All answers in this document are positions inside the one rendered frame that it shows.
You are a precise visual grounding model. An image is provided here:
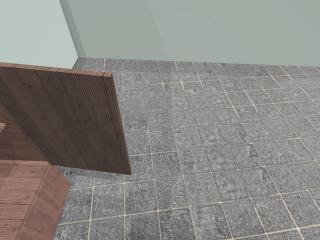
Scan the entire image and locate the cupboard door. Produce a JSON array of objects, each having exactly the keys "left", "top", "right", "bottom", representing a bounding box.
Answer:
[{"left": 0, "top": 62, "right": 132, "bottom": 175}]

